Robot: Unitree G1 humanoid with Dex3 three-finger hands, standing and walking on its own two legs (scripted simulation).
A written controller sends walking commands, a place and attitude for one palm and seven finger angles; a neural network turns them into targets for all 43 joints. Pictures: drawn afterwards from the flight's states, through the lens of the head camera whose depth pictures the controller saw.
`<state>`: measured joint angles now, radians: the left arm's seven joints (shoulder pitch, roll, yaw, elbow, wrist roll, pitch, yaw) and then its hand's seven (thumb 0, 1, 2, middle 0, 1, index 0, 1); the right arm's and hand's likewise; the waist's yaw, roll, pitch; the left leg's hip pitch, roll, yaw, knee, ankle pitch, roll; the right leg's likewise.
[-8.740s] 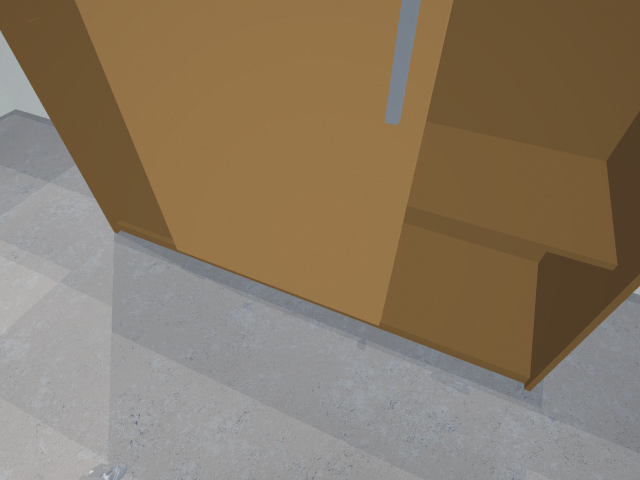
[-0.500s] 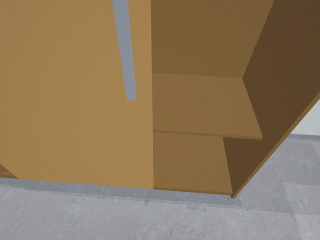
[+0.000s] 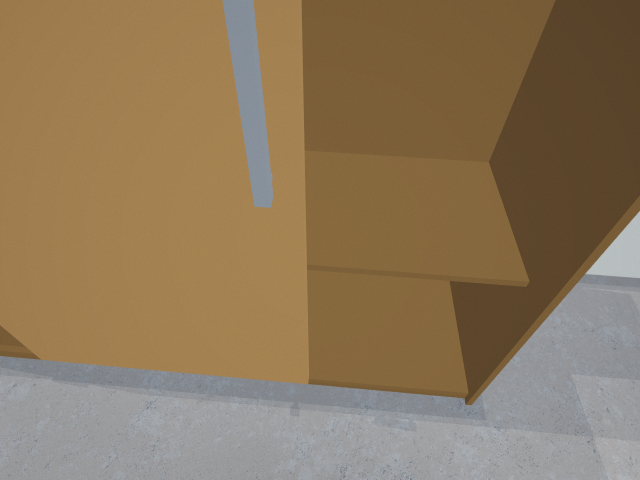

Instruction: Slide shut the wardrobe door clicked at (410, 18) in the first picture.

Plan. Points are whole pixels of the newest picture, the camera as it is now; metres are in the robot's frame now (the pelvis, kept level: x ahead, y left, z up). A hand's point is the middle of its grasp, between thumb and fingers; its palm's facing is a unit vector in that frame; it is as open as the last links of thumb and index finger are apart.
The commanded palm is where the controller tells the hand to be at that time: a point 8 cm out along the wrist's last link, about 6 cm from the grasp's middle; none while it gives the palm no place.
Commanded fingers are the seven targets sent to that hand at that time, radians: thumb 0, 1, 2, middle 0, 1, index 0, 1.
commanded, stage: look again from close up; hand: left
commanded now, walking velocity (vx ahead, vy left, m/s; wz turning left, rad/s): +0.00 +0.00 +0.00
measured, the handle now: (254, 93) +0.50 +0.12 +0.24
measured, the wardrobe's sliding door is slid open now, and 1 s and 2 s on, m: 0.50 0.50 0.50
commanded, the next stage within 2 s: raise the hand with hooked fingers in 0.52 s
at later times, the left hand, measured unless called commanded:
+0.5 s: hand out of the picture -0.03 +0.17 -0.17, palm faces +0.04 -0.98 -0.19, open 7.4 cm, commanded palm none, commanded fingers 0.00 0.90 0.90 -0.20 -0.30 -0.20 -0.30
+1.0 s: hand (178, 452) +0.15 +0.17 +0.01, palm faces -0.09 -1.00 +0.00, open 8.3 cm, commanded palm +0.12 +0.24 +0.00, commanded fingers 0.00 0.43 0.70 -0.23 -0.60 -0.23 -0.60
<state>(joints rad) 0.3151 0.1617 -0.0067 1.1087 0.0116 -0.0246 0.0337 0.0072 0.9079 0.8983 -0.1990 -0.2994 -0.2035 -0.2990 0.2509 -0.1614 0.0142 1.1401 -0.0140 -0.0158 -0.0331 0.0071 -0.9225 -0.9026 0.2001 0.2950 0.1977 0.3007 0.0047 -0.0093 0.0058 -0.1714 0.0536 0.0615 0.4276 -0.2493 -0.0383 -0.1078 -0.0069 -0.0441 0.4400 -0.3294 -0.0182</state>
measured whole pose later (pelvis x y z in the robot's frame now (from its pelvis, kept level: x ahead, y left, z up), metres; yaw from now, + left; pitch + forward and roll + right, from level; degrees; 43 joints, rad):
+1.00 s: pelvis -0.06 +0.01 -0.04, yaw +1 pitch +5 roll +1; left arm 0.36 0.19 0.12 0.08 -0.25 -0.38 -0.34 0.01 0.67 0.79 -0.22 -0.46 -0.22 -0.46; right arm 0.16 -0.25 -0.06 0.54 0.03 -0.24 -0.03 0.01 -0.91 -0.90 0.20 0.30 0.20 0.30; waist -0.02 -0.01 -0.10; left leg -0.58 0.05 0.04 0.85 -0.36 -0.03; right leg -0.52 -0.03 -0.05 0.89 -0.46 -0.02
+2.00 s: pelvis -0.05 +0.02 +0.00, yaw +4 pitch -4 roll -1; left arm -0.03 0.46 0.44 -0.02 -0.36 0.12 -0.45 0.00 -0.46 0.32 -0.30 -1.17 -0.30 -1.17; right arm 0.20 -0.25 0.09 0.62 0.07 -0.30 -0.09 0.01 -0.91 -0.90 0.20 0.30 0.20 0.30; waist 0.06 0.06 -0.02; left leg -0.23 0.04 0.00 0.49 -0.20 -0.01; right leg -0.11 -0.02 -0.10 0.45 -0.27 0.00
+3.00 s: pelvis -0.04 +0.01 +0.00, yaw +4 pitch -3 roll +0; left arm -0.24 0.52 0.50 0.10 -0.35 0.25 -0.50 -0.01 -0.50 0.30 -0.30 -1.20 -0.31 -1.20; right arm 0.19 -0.27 0.08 0.64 0.10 -0.23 -0.09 0.02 -0.91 -0.90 0.20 0.30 0.20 0.30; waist 0.05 0.07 -0.03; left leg -0.21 0.03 0.00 0.46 -0.21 -0.01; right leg -0.10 -0.02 -0.10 0.43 -0.28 0.00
